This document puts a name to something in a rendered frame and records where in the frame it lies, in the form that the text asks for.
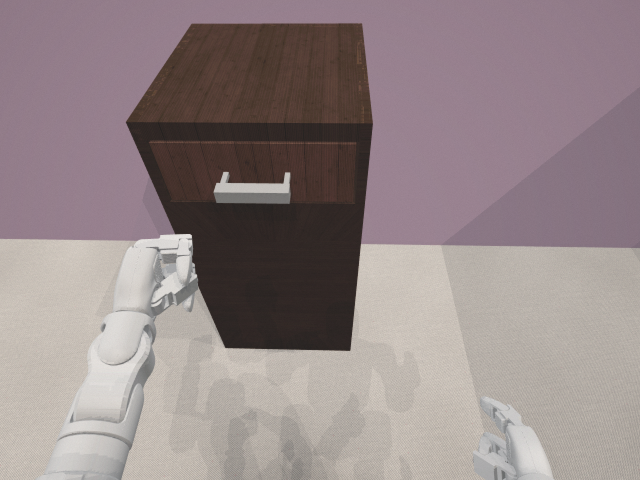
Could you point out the robot left forearm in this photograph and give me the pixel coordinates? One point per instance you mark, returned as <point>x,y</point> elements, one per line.
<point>100,426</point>

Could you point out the drawer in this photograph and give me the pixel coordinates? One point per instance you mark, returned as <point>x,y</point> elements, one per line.
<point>320,171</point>

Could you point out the handle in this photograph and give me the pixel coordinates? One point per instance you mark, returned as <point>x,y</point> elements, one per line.
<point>264,193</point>

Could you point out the cabinet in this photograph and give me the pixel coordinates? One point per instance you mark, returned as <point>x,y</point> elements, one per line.
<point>273,276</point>

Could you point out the right robot hand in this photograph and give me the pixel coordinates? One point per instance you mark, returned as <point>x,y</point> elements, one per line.
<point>521,454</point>

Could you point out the left robot hand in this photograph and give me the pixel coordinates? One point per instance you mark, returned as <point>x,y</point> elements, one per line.
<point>141,274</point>

